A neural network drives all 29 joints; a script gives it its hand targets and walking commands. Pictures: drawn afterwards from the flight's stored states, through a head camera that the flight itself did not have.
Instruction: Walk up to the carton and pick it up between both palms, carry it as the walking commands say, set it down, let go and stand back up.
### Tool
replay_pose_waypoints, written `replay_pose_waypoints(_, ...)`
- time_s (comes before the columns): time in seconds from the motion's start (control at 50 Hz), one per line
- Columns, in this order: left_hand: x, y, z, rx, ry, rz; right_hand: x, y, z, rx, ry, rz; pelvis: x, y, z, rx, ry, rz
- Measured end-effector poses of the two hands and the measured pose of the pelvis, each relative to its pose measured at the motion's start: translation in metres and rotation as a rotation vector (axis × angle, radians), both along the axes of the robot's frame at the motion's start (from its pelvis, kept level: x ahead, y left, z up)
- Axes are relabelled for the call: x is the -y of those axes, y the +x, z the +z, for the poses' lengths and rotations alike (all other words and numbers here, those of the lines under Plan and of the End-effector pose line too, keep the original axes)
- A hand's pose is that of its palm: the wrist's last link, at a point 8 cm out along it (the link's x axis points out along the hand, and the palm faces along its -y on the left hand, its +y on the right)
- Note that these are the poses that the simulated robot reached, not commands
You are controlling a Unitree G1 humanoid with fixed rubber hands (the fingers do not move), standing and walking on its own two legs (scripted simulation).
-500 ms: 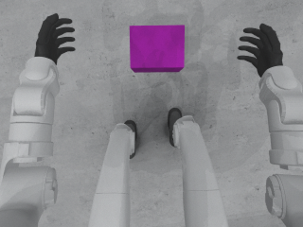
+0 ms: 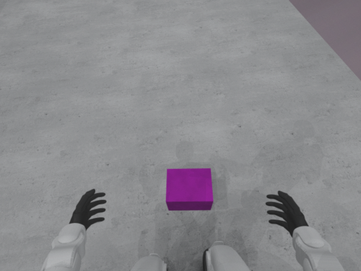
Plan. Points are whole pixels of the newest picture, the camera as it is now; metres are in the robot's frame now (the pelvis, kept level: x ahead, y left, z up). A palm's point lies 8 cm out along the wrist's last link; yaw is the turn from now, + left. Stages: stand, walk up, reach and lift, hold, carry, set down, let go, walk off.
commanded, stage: let go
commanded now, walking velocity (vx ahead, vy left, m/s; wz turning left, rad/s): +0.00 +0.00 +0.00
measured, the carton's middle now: (189, 189) +0.50 -0.02 -0.66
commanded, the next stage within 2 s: stand in 0.60 s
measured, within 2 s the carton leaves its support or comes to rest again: neither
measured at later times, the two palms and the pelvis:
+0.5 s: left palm (67, 225) +0.22 +0.26 -0.03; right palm (295, 220) +0.22 -0.24 -0.05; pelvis +0.05 +0.01 +0.02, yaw +0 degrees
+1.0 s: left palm (61, 228) +0.22 +0.28 -0.05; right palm (293, 212) +0.23 -0.24 -0.05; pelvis +0.07 +0.02 +0.02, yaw +0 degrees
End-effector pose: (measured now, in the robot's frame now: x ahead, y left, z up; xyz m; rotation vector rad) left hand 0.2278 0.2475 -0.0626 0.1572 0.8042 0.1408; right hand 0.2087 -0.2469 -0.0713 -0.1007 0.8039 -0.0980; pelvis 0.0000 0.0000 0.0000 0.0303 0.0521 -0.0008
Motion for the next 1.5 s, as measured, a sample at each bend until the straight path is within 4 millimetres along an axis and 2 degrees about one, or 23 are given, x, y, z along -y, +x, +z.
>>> replay_pose_waypoints(0.08, -0.002, -0.020, 0.009, -0.004, -0.004, 0.011, 0.001, -0.015, 0.006, -0.022, -0.008, -0.009, -0.002, 0.014, 0.010, 0.042, -0.004, -0.003)
replay_pose_waypoints(0.16, -0.005, -0.027, 0.020, 0.014, 0.004, 0.013, 0.001, -0.020, 0.012, -0.028, -0.007, -0.011, -0.003, 0.027, 0.016, 0.081, -0.007, -0.005)
replay_pose_waypoints(0.32, -0.010, -0.016, 0.030, 0.038, -0.004, 0.018, -0.004, -0.002, 0.019, -0.004, -0.011, 0.009, -0.005, 0.044, 0.020, 0.120, -0.010, -0.006)
replay_pose_waypoints(0.56, -0.016, -0.007, 0.027, 0.013, -0.014, 0.016, -0.009, 0.009, 0.022, -0.021, -0.022, 0.009, -0.011, 0.056, 0.022, 0.114, -0.020, -0.006)
replay_pose_waypoints(0.76, -0.029, -0.023, 0.012, -0.051, 0.026, 0.063, -0.007, 0.010, 0.018, -0.010, -0.068, -0.025, -0.016, 0.063, 0.022, 0.103, -0.026, -0.008)
replay_pose_waypoints(0.92, -0.034, -0.012, 0.015, -0.001, 0.032, 0.072, -0.009, 0.023, 0.025, 0.064, -0.084, -0.026, -0.019, 0.073, 0.022, 0.089, -0.031, -0.007)
replay_pose_waypoints(1.16, -0.035, -0.020, 0.008, -0.032, 0.036, 0.089, -0.006, 0.018, 0.020, 0.053, -0.094, -0.043, -0.019, 0.074, 0.022, 0.088, -0.031, -0.007)
replay_pose_waypoints(1.5, -0.033, -0.040, 0.005, -0.042, 0.038, 0.098, -0.002, -0.003, 0.014, 0.040, -0.090, -0.053, -0.016, 0.060, 0.022, 0.107, -0.026, -0.008)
